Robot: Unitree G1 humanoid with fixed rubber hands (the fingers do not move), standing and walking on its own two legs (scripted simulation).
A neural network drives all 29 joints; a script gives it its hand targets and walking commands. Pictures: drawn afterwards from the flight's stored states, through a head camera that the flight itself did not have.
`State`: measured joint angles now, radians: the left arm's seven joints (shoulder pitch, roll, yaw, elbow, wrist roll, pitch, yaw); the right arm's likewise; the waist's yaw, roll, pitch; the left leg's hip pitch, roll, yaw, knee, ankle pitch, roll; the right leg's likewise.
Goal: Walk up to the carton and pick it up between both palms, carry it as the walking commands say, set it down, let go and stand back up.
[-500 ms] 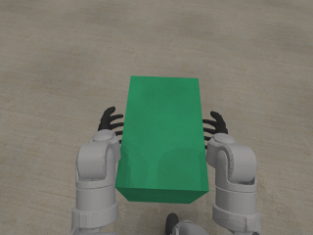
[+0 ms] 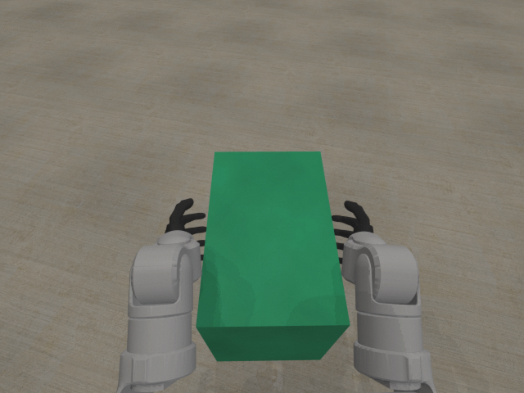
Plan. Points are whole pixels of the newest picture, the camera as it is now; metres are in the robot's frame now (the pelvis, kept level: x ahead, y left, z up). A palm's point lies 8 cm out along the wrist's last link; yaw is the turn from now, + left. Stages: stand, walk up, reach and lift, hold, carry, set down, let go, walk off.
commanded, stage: carry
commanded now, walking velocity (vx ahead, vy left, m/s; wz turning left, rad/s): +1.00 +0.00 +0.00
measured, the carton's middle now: (268, 257) +0.35 +0.01 +0.00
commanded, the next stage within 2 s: none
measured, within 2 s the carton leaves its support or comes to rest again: neither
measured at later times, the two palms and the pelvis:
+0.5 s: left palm (214, 125) +0.65 +0.13 +0.07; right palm (329, 124) +0.64 -0.13 +0.08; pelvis +0.33 -0.01 -0.02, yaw +1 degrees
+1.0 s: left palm (213, 38) +1.11 +0.19 +0.09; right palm (292, 38) +1.11 -0.07 +0.09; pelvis +0.80 +0.06 +0.01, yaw +0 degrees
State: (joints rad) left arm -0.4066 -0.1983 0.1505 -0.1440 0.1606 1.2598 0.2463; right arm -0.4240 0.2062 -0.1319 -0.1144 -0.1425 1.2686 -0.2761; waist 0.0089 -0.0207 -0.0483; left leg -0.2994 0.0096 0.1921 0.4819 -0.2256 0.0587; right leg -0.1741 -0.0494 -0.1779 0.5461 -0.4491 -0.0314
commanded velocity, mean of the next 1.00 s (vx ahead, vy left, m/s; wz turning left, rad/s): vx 1.00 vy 0.00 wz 0.00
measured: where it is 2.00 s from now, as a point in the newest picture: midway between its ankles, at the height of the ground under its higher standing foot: (249, 134)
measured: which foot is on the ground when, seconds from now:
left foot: down 0.00-0.52, up 0.54-0.84, down 0.86-1.00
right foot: down 0.00-0.24, up 0.26-0.48, down 0.50-0.86, up 0.88-1.00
